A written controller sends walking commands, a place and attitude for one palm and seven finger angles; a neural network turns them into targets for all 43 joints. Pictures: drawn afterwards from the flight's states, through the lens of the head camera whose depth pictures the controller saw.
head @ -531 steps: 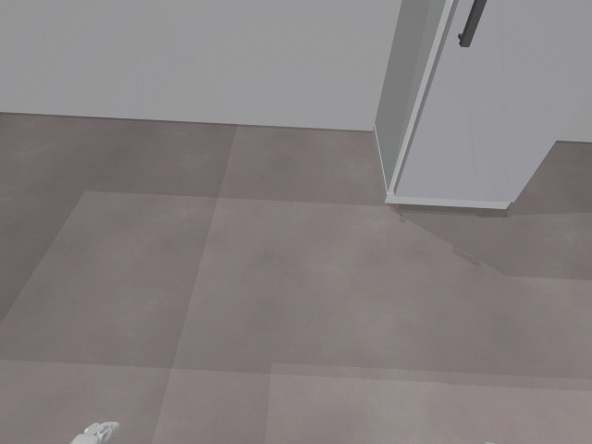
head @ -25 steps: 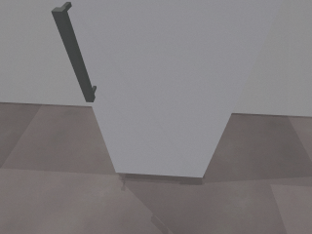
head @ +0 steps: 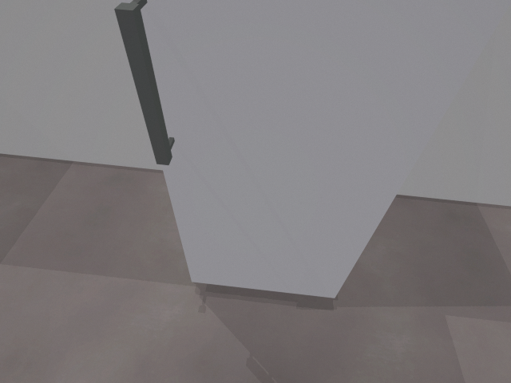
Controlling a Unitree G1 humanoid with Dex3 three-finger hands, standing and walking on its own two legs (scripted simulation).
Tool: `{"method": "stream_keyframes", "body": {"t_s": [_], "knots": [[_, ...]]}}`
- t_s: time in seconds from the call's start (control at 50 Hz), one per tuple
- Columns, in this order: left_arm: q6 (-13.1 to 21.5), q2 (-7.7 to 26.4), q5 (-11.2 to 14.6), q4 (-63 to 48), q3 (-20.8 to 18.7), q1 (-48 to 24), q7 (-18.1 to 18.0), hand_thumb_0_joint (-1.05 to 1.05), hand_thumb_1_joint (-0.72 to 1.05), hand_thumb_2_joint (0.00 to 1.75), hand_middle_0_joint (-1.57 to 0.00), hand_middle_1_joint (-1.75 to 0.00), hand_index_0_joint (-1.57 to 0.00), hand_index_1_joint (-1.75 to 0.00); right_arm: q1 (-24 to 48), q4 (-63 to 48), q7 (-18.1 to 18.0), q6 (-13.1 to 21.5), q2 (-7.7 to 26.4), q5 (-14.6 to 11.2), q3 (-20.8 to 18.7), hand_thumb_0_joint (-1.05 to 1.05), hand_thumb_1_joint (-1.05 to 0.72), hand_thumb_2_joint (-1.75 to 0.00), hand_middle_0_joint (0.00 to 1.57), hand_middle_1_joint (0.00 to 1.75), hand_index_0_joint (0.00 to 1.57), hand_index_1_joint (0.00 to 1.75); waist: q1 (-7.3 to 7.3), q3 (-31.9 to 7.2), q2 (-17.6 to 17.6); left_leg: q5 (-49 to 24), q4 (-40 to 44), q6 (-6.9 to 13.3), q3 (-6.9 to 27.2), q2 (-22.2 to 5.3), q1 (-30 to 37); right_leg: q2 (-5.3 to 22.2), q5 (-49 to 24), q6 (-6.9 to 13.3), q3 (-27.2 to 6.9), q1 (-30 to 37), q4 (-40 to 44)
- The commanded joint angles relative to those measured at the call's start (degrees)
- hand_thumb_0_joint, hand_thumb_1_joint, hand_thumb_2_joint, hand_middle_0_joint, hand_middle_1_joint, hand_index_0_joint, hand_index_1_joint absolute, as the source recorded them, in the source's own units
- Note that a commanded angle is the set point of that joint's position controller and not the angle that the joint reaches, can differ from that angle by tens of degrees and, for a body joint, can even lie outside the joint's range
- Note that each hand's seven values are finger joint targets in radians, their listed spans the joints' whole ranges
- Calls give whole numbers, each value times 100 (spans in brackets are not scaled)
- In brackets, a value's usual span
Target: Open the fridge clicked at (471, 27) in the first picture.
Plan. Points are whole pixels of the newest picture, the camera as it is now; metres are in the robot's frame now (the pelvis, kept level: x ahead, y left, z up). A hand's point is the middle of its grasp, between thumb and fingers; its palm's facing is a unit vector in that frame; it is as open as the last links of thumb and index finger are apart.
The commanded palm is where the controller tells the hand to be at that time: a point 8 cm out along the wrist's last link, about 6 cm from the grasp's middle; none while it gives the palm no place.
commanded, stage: shuffle to correct the standing spot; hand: left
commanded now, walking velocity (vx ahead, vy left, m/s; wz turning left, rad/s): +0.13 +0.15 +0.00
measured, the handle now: (154, 91) +0.53 +0.23 +0.18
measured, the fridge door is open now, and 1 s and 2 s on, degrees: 0 0 0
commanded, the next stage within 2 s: come to a stop and stand still in 0.46 s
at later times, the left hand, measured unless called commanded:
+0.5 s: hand out of the picture +0.10 +0.22 -0.16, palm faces +0.09 -0.97 -0.24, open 7.3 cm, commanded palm none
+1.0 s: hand out of the picture +0.09 +0.27 -0.18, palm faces +0.03 -0.98 -0.21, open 7.4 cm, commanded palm none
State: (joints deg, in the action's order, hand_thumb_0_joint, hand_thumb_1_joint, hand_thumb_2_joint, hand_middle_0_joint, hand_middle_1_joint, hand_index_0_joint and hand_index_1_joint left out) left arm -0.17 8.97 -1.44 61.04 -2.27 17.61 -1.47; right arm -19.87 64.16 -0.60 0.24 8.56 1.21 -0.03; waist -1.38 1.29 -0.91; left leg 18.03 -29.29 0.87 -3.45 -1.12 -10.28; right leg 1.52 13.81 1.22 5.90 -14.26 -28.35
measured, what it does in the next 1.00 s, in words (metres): steps to the left: right foot, then left foot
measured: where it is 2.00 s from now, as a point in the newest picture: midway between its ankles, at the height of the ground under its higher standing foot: outside the picture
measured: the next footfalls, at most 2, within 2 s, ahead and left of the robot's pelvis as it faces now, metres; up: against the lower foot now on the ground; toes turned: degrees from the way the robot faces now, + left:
right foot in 0.30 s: +0.11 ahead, -0.07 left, +0.00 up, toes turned -8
left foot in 0.70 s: +0.19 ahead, +0.22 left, +0.00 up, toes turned +5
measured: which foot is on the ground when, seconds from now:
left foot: down 0.00-0.32, up 0.34-0.68, down 0.70-1.00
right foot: down 0.00-0.04, up 0.06-0.28, down 0.30-0.68, up 0.70-1.00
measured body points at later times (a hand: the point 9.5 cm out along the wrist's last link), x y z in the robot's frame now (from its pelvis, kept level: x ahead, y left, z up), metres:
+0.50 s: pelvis +0.07 +0.03 +0.00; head +0.09 +0.02 +0.45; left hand +0.09 +0.27 -0.14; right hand +0.08 -0.19 -0.16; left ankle +0.06 +0.17 -0.66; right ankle +0.07 -0.07 -0.74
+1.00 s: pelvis +0.07 +0.09 +0.00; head +0.11 +0.09 +0.45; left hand +0.09 +0.33 -0.16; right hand +0.15 -0.14 -0.15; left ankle +0.15 +0.22 -0.74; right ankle +0.05 -0.01 -0.72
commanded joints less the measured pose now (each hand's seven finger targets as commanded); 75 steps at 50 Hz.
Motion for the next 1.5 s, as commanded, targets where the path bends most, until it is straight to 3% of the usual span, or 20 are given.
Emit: {"method": "stream_keyframes", "body": {"t_s": [0.0,0.04,0.1,0.24,0.26,0.3,0.32,0.42,0.62,0.64,0.66,0.68,0.7,0.74,0.94,0.98,1.02,1.16,1.3,1.48], "knots": [[47,470,3,-434,-162,-91,-10,0,90,90,-20,-30,-20,-30,-992,-83,-47,96,563,59,-116,0,-90,-90,20,30,20,30,257,485,1021,296,1301,296,911,-751,-116,314,1257,269,-319,-706,-266],[57,267,-64,-583,-62,-349,13,0,90,90,-20,-30,-20,-30,-1012,-167,-110,118,652,37,-133,0,-90,-90,20,30,20,30,330,746,1562,-255,1839,864,1763,-1333,230,-12,1550,134,26,-1548,-1598],[128,140,-21,-547,-50,-419,53,0,90,90,-20,-30,-20,-30,-1049,-212,-162,192,544,64,-75,0,-90,-90,20,30,20,30,285,448,862,-2944,1239,1165,1453,-1340,937,189,1678,168,-113,-1854,-2258],[164,92,9,-428,-101,88,29,0,90,90,-20,-30,-20,-30,-829,-268,-175,191,606,-17,-120,0,-90,-90,20,30,20,30,-120,66,541,-3699,452,771,559,-860,361,78,157,147,138,60,-277],[220,287,-4,-296,-154,581,11,0,90,90,-20,-30,-20,-30,-744,-311,-153,206,569,-61,-119,0,-90,-90,20,30,20,30,-356,-142,278,-3253,-75,566,325,-677,-184,343,-612,225,-111,1053,138],[265,1165,-1,-71,-353,1509,-78,0,90,90,-20,-30,-20,-30,-495,-616,-104,214,336,-82,-165,0,-90,-90,20,30,20,30,-607,-530,-1581,1554,-2682,-22,-190,363,-2307,2863,-3053,1395,-3108,2611,837],[241,1114,47,-92,-325,1389,-108,0,90,90,-20,-30,-20,-30,-424,-613,-136,130,481,-16,-219,0,-90,-90,20,30,20,30,-475,-320,-986,1698,-3379,-93,377,84,-2393,2964,-3195,1661,-2952,2125,933],[231,680,-10,-458,-229,186,-141,0,90,90,-20,-30,-20,-30,-203,-563,87,-168,128,30,-238,0,-90,-90,20,30,20,30,75,377,-770,261,-3484,-249,236,-204,-1967,1769,-1720,930,-1053,0,1287],[2,977,-62,-553,-312,67,-56,0,90,90,-20,-30,-20,-30,75,-848,60,17,309,-58,-274,0,-90,-90,20,30,20,30,191,-13,-586,-995,110,-362,-308,8,192,1135,-327,341,-449,-673,-44],[-48,650,-27,-553,-228,266,-45,0,90,90,-20,-30,-20,-30,-163,-791,8,79,655,-35,-342,0,-90,-90,20,30,20,30,255,-263,458,-1427,455,-255,183,-533,705,744,502,120,-239,-861,-797],[-109,253,15,-580,-144,517,-44,0,90,90,-20,-30,-20,-30,-311,-860,-37,128,1082,-4,-415,0,-90,-90,20,30,20,30,215,-469,1946,-2200,1106,193,1815,-1742,459,207,2046,-220,12,-1094,-1662],[-132,351,34,-583,-126,490,-77,0,90,90,-20,-30,-20,-30,-171,-949,-79,59,1239,22,-415,0,-90,-90,20,30,20,30,270,-416,1602,-1781,1507,684,2242,-2085,-126,125,2238,-146,-453,-868,-2288],[-87,300,14,-646,-117,481,-65,0,90,90,-20,-30,-20,-30,169,-1069,-73,56,1235,71,-382,0,-90,-90,20,30,20,30,166,-6,979,-769,1651,910,2100,-2157,-786,245,1958,-52,-518,-758,-2584],[-130,263,-45,-379,-117,442,-1,0,90,90,-20,-30,-20,-30,713,-1051,-123,78,952,71,-330,0,-90,-90,20,30,20,30,56,54,1498,-243,1761,678,1763,-1708,-889,244,1503,-123,-580,-866,-2786],[-164,193,15,-502,-100,364,92,0,90,90,-20,-30,-20,-30,514,-894,-170,-50,1067,86,-473,0,-90,-90,20,30,20,30,202,-379,1032,-1180,1243,783,1247,-1613,-311,4,1294,-126,-321,-347,-1098],[-74,239,0,-374,-110,724,73,0,90,90,-20,-30,-20,-30,516,-872,-141,-60,921,39,-455,0,-90,-90,20,30,20,30,18,-512,577,-879,749,478,916,-1221,-746,-14,215,-100,-279,625,371],[-19,835,-69,-404,-157,706,8,0,90,90,-20,-30,-20,-30,685,-1008,-84,-113,288,-55,-317,0,-90,-90,20,30,20,30,-4,-60,-1337,509,-402,-141,-92,-172,-1763,1304,244,341,-1808,642,1416],[140,500,17,-415,-23,23,-43,0,90,90,-20,-30,-20,-30,419,-507,-48,-115,80,-25,-182,0,-90,-90,20,30,20,30,184,246,-532,168,-959,-202,54,-172,-961,1009,-1216,772,-1075,51,1070],[131,291,112,-56,49,249,-38,0,90,90,-20,-30,-20,-30,205,-85,-195,101,257,-32,-84,0,-90,-90,20,30,20,30,12,-43,789,-2098,659,34,540,-692,-31,435,-1074,141,-774,459,578],[153,250,91,204,142,329,-39,0,90,90,-20,-30,-20,-30,69,48,-191,59,128,-53,-38,0,-90,-90,20,30,20,30,84,317,-53,-958,934,-58,400,-495,-90,521,-465,156,-874,408,1115]]}}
